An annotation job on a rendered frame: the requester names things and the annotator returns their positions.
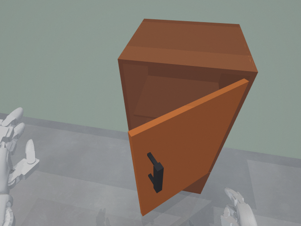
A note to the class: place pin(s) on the robot left hand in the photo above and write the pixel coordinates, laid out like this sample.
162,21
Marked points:
10,133

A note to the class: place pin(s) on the cupboard door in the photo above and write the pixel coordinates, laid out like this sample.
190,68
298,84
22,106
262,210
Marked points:
185,141

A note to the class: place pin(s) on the left robot forearm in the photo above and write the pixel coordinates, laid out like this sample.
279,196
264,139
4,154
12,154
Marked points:
7,217

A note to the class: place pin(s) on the robot right hand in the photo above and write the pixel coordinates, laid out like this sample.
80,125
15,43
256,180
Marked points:
242,215

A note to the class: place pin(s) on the handle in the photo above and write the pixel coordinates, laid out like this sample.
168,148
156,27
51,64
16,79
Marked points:
157,178

